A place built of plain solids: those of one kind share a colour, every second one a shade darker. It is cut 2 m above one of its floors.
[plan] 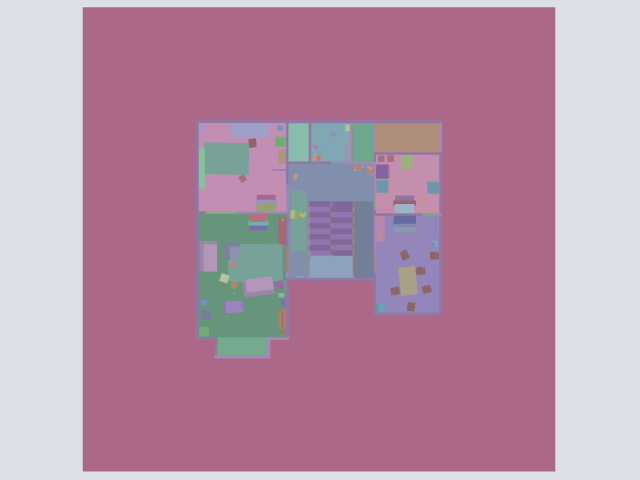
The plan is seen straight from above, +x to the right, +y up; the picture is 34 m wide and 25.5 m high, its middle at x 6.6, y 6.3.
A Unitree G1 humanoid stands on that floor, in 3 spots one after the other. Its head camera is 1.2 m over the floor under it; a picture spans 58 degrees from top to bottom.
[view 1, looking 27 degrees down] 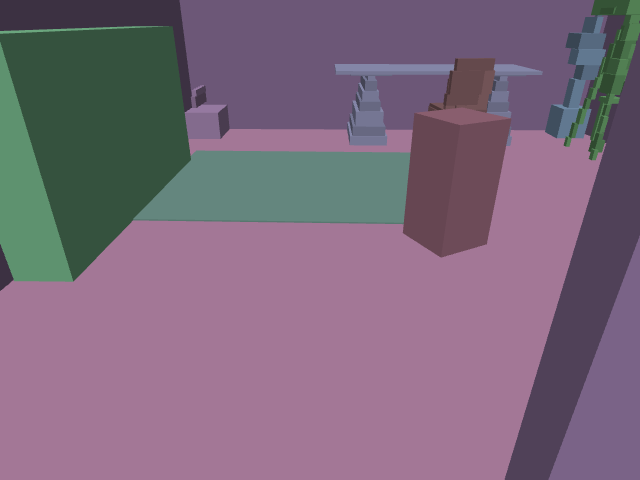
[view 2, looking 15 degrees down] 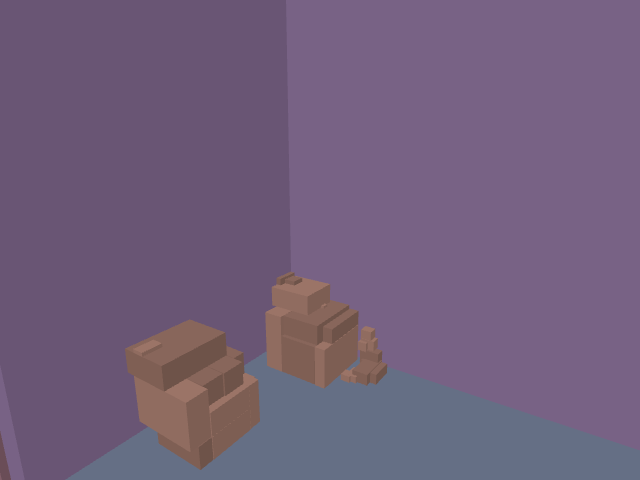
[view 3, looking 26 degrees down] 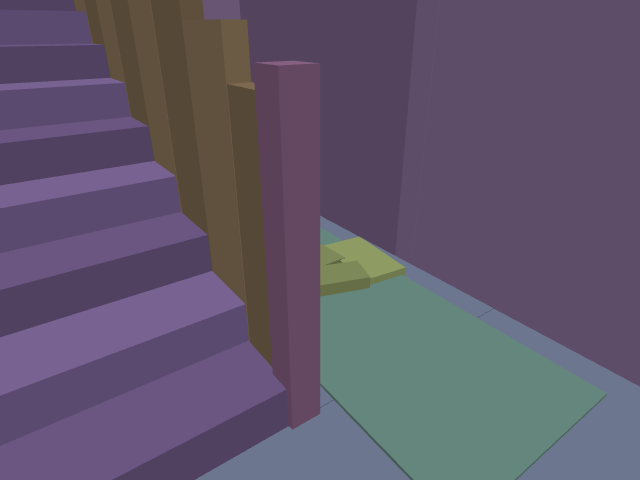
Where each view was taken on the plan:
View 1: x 1.77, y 7.17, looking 91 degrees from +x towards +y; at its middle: floor_study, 2.64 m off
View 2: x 7.62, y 8.90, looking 34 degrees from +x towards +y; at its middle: wall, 2.29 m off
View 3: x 6.61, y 9.26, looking -126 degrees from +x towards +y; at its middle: stair_newel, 1.20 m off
